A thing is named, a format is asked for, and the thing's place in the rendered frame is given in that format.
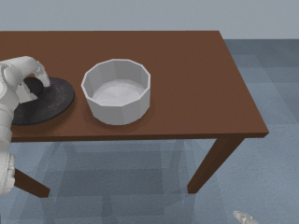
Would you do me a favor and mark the pot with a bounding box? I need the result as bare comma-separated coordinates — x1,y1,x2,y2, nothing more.
80,59,150,125

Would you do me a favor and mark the left robot forearm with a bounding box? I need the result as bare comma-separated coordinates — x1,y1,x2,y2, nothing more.
0,62,23,151

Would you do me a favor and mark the left robot hand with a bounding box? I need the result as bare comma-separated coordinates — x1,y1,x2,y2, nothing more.
1,56,50,104

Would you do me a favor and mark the robot left upper arm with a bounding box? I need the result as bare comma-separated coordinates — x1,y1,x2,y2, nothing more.
0,150,16,224

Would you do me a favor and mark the lid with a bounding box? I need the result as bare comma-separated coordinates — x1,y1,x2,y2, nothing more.
11,77,75,126

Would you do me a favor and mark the right robot hand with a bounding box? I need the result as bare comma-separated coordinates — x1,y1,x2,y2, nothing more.
233,210,259,224

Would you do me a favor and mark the knob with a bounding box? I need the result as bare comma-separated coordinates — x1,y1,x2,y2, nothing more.
20,77,44,96

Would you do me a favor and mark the table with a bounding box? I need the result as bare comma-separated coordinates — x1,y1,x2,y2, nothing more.
0,30,269,198

